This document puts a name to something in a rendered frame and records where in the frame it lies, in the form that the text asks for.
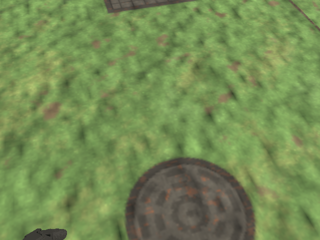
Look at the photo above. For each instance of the robot left hand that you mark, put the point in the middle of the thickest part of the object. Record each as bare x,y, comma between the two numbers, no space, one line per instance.
48,234

